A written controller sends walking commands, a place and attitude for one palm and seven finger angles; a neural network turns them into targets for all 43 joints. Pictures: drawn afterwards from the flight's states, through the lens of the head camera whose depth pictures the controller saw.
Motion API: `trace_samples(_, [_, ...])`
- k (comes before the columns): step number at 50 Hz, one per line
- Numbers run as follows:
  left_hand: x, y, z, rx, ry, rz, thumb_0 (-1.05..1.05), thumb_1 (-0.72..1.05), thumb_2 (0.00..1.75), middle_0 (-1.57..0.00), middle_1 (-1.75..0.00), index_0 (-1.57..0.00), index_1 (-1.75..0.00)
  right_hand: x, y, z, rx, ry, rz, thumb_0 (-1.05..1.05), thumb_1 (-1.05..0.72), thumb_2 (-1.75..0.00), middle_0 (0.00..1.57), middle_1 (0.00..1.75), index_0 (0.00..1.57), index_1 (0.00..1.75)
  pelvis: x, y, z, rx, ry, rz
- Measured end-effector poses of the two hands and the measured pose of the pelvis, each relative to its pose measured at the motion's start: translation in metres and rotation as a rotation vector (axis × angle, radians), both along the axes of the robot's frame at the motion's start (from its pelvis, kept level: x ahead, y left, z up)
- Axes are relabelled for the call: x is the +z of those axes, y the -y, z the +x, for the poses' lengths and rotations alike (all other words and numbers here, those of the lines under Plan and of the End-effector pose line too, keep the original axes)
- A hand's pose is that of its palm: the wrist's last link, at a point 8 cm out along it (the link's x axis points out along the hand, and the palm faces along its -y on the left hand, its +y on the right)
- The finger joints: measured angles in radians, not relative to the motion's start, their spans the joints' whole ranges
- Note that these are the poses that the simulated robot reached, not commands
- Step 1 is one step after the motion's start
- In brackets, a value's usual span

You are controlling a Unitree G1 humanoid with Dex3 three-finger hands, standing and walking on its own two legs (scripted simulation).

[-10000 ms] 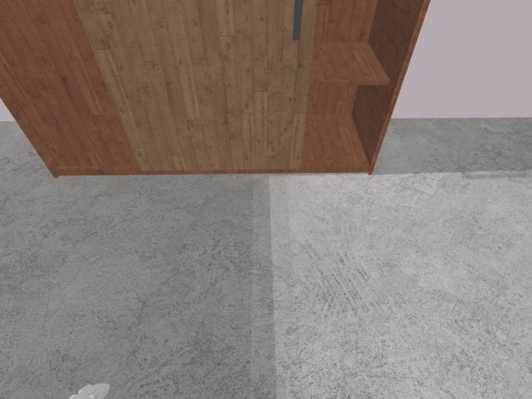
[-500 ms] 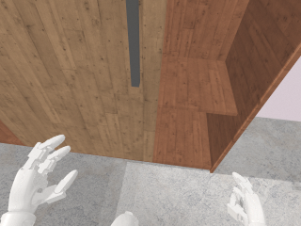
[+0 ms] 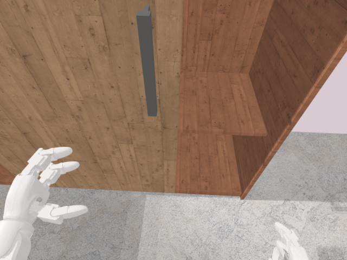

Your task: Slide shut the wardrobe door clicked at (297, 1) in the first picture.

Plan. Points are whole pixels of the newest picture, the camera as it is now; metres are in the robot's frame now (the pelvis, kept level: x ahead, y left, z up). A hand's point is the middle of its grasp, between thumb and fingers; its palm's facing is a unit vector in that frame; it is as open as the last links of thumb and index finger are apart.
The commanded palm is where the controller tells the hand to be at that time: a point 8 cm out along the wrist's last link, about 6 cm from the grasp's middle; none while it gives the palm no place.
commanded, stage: raise the hand with hooked fingers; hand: left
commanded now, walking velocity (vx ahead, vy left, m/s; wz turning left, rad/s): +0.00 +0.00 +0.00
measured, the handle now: (150, 68) +0.54 +0.10 +0.16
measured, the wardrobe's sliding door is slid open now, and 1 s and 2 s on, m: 0.39 0.39 0.39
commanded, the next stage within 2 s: move the hooked fingers beside the handle in 1.02 s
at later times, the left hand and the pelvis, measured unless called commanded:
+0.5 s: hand (20, 156) +0.27 +0.31 +0.14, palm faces +0.09 -0.99 -0.08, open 14.0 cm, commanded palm +0.23 +0.35 +0.15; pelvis +0.00 +0.03 +0.02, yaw +1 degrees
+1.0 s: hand (30, 153) +0.27 +0.29 +0.15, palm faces +0.09 -0.99 -0.07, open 14.0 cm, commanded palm +0.24 +0.33 +0.15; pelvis +0.00 +0.00 +0.02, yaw +1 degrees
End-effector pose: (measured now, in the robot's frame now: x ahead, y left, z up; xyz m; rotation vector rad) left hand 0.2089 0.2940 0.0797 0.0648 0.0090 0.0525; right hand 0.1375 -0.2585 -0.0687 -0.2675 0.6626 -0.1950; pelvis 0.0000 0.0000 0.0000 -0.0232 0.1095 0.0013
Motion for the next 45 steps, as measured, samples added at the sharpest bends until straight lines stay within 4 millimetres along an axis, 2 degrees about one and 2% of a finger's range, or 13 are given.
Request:
trace_samples(10, [0.028, -0.029, 0.015, 0.01, 0.025, -0.005, 0.0, -0.39, 0.34, -0.29, -1.13, -0.29, -1.13, 0.023, -0.042, 0.036, 0.083, 0.102, 0.035, 0.01, -0.9, -0.9, 0.2, 0.3, 0.2, 0.3, 0.009, -0.015, 0.003, 0.014, 0.047, -0.009])
trace_samples(19, [0.053, -0.052, 0.025, 0.027, 0.036, 0.0, -0.01, -0.48, 0.3, -0.3, -1.19, -0.3, -1.19, 0.026, -0.067, 0.04, 0.125, 0.091, 0.059, 0.01, -0.9, -0.9, 0.2, 0.3, 0.21, 0.3, 0.016, -0.024, 0.003, 0.021, 0.079, -0.01])
trace_samples(30, [0.08, -0.069, 0.038, 0.031, 0.048, 0.014, -0.01, -0.5, 0.3, -0.3, -1.2, -0.3, -1.2, 0.023, -0.058, 0.025, 0.099, 0.04, 0.044, 0.01, -0.9, -0.9, 0.2, 0.3, 0.21, 0.3, 0.022, -0.024, 0.002, 0.023, 0.097, -0.004])
trace_samples(38, [0.07, -0.056, 0.039, 0.018, 0.006, 0.004, -0.01, -0.5, 0.3, -0.3, -1.2, -0.3, -1.2, 0.023, -0.042, 0.019, 0.074, 0.035, 0.035, 0.01, -0.9, -0.9, 0.2, 0.3, 0.21, 0.3, 0.023, -0.019, 0.002, 0.016, 0.097, 0.0])
trace_samples(45, [0.072, -0.049, 0.036, 0.041, 0.033, 0.0, -0.01, -0.5, 0.3, -0.3, -1.2, -0.3, -1.2, 0.023, -0.034, 0.02, 0.068, 0.04, 0.035, 0.01, -0.9, -0.9, 0.2, 0.3, 0.21, 0.3, 0.024, -0.011, 0.003, 0.017, 0.104, 0.004])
